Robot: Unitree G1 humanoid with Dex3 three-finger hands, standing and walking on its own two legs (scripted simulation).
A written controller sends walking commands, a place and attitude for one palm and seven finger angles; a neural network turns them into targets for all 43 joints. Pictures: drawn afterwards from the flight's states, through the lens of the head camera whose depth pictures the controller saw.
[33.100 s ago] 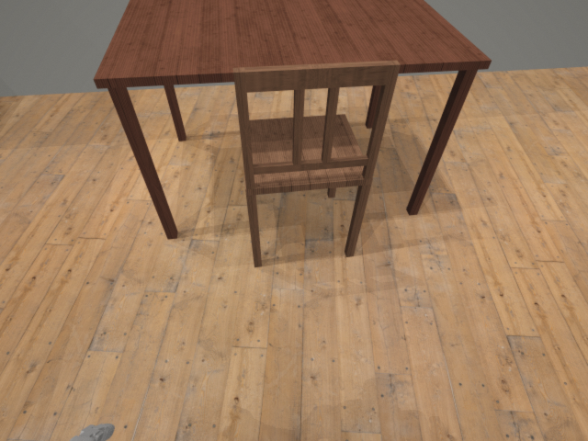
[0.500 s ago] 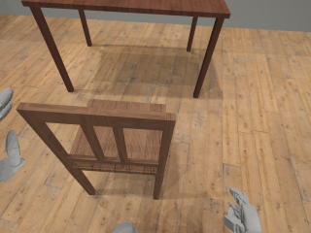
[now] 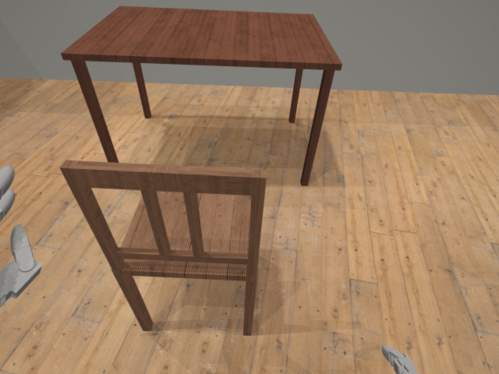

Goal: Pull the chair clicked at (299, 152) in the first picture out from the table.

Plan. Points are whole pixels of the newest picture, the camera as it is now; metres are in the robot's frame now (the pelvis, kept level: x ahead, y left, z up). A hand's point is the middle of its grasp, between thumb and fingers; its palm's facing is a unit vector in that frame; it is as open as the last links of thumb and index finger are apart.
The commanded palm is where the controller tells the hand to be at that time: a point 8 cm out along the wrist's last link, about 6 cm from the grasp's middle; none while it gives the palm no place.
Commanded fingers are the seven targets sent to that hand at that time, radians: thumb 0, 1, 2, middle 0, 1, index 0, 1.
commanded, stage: stop stepping back and stand still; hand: left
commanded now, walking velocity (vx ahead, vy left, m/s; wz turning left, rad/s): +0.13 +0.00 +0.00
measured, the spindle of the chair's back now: (157, 223) +0.49 +0.25 -0.11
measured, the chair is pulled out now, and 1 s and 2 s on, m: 0.67 0.67 0.67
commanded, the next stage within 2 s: let the arm hang, fingers relaxed in 0.34 s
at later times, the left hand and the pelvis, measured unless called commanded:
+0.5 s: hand (58, 288) +0.20 +0.26 +0.11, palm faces +0.34 -0.82 -0.47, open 7.5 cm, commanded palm none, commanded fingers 0.00 0.90 0.90 -0.20 -0.30 -0.20 -0.30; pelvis -0.01 +0.00 +0.01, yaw +2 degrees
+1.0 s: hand out of the picture -0.06 +0.19 -0.16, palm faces +0.05 -0.97 -0.25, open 7.2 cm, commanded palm none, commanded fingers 0.00 0.90 0.90 -0.20 -0.30 -0.20 -0.30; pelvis -0.02 -0.01 +0.01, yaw +2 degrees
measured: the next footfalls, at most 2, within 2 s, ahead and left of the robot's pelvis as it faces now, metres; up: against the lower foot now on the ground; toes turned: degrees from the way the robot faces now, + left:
right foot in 0.16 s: +0.04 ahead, -0.13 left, +0.00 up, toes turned -1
